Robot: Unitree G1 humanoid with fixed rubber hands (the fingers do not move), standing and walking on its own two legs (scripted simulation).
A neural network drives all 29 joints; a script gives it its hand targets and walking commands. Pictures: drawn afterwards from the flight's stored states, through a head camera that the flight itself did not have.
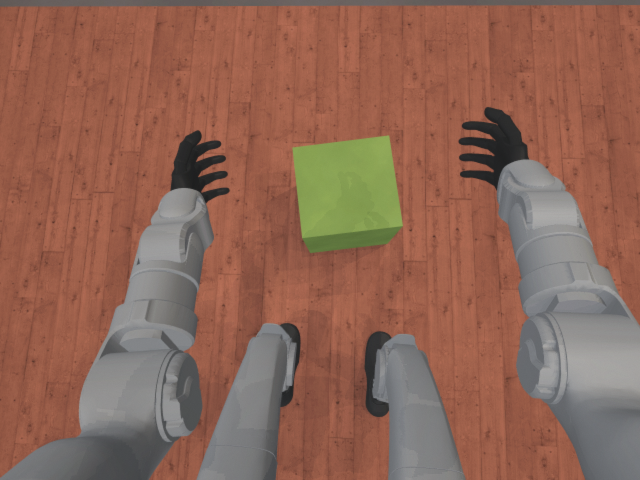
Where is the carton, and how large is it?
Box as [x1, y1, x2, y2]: [292, 136, 402, 252]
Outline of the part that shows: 388,136 292,147 302,238 310,252 387,243 402,226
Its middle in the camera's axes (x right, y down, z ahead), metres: +0.06 -0.09 +0.94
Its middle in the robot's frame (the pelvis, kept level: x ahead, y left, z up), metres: +0.54 +0.01 -0.54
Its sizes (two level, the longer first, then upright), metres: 0.210 0.200 0.250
